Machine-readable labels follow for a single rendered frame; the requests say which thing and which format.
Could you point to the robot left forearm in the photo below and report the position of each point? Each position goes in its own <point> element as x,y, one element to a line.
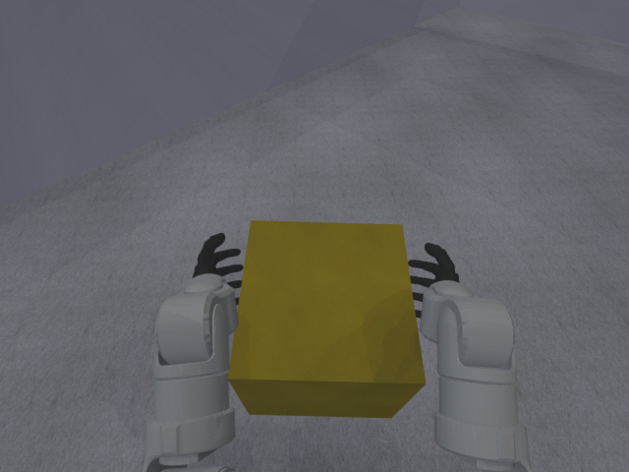
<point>192,417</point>

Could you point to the carton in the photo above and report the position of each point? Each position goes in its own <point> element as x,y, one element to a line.
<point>327,321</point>

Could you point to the robot left hand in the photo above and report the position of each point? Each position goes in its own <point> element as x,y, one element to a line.
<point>207,260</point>

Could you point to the robot right hand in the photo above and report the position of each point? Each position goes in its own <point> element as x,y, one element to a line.
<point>444,271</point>

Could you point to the robot right forearm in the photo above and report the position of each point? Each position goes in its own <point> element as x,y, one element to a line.
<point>477,419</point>

